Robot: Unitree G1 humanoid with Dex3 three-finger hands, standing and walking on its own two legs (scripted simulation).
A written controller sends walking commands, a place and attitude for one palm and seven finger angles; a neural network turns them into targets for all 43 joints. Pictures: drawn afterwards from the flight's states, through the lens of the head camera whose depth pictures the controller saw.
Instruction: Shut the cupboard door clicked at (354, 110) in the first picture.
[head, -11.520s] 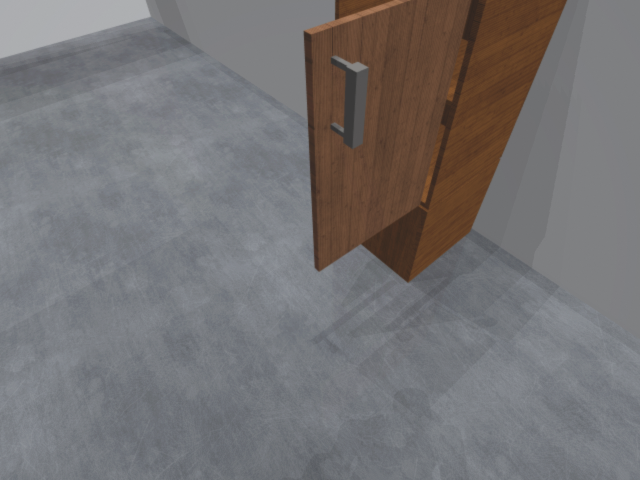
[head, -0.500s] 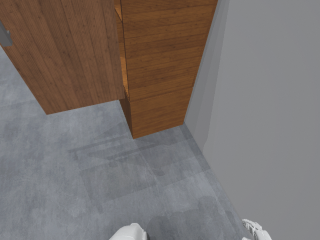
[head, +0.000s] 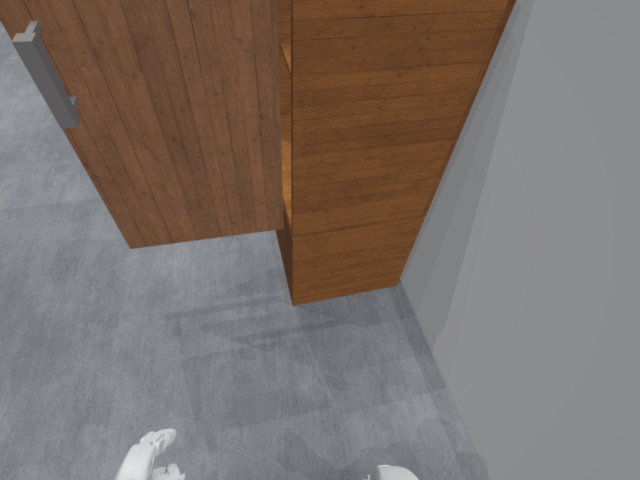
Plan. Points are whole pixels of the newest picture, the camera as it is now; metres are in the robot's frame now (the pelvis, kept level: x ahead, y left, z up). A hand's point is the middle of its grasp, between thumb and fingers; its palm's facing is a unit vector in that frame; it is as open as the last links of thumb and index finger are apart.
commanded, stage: turn to face it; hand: left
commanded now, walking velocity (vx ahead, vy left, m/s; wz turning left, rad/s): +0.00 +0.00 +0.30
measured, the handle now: (52, 76) +0.65 +0.42 +0.13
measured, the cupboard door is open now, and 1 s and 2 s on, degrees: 88 88 88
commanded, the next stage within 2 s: take the last steps up to it in 0.28 s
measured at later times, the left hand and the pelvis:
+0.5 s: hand out of the picture +0.02 +0.11 -0.16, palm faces +0.22 -0.94 -0.26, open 7.3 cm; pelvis +0.01 -0.08 +0.00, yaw +11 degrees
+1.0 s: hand out of the picture +0.01 +0.20 -0.18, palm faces +0.30 -0.94 -0.16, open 7.4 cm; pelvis +0.08 +0.04 +0.00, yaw +13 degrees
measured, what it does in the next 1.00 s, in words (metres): steps on the spot: right foot, then left foot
